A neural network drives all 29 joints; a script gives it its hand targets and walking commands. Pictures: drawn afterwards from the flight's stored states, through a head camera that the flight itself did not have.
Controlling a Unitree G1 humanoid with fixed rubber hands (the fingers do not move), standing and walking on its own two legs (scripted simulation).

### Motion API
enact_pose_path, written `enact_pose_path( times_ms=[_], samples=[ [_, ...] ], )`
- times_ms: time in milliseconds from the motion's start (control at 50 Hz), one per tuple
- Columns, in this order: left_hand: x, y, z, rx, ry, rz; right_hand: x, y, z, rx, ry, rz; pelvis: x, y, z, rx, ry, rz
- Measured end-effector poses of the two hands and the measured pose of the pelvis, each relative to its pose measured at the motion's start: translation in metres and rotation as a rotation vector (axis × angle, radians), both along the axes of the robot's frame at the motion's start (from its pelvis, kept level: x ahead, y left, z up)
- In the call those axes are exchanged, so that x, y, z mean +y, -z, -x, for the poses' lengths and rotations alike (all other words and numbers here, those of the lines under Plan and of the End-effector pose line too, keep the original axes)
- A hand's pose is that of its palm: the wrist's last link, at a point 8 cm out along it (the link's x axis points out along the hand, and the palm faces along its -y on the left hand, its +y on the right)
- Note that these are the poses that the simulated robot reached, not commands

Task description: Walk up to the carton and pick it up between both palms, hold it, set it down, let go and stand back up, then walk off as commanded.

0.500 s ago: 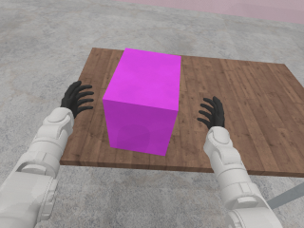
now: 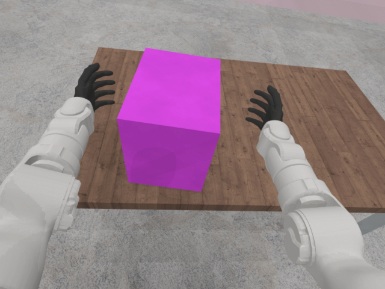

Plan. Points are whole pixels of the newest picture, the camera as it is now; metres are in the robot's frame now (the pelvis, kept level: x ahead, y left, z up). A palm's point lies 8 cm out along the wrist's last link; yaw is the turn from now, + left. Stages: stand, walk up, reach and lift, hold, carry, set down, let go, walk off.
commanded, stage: reach and lift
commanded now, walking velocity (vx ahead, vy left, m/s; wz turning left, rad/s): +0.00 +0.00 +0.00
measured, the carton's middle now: (173, 121) +0.57 +0.01 -0.01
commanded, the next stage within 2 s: none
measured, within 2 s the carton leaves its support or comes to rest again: neither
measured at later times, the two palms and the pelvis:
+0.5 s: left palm (96, 86) +0.53 +0.19 +0.14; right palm (270, 109) +0.47 -0.18 +0.14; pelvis +0.00 -0.01 +0.00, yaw +0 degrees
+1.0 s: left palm (109, 125) +0.52 +0.18 +0.03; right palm (253, 146) +0.46 -0.18 +0.03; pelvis +0.00 -0.01 -0.04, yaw -1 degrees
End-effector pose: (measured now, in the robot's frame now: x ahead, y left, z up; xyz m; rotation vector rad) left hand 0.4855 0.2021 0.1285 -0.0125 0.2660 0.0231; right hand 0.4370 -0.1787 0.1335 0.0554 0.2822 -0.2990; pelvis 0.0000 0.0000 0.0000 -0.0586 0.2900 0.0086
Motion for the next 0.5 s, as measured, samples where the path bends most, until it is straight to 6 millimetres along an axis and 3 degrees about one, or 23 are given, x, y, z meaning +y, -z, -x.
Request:
enact_pose_path(
  times_ms=[320, 500],
  samples=[
    [-0.001, -0.021, -0.032, -0.025, -0.026, -0.005, -0.001, -0.019, -0.028, -0.010, -0.011, 0.003, -0.002, 0.003, -0.003, 0.087, 0.006, 0.001],
    [-0.013, -0.007, -0.040, -0.014, -0.007, -0.004, -0.004, -0.011, -0.032, -0.006, -0.013, 0.027, -0.006, 0.003, -0.005, 0.120, 0.006, -0.002]
  ],
)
